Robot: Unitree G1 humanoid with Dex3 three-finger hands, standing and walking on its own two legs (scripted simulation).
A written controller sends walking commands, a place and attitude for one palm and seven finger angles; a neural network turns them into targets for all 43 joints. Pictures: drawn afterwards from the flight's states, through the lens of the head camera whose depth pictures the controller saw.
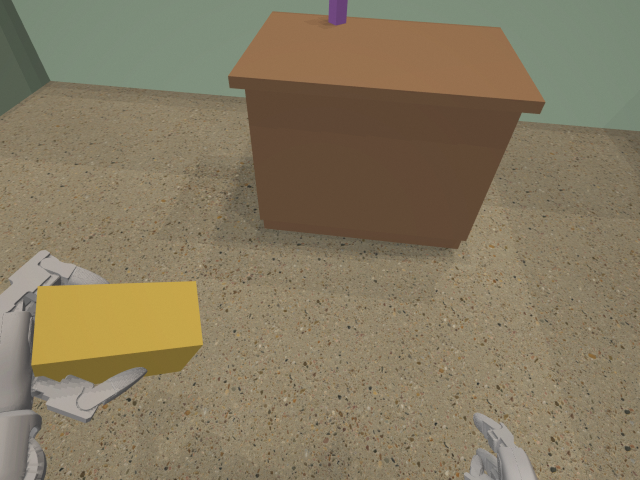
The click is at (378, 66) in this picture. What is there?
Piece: table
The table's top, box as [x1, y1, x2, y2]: [228, 11, 544, 113]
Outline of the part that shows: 228,75 229,86 235,88 539,113 544,103 544,100 500,27 360,17 347,17 346,22 344,24 333,25 327,21 328,15 272,11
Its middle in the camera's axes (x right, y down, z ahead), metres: +0.22 -0.67 +1.40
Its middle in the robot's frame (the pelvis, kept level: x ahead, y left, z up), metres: +1.50 -0.14 -0.06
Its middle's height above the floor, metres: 0.72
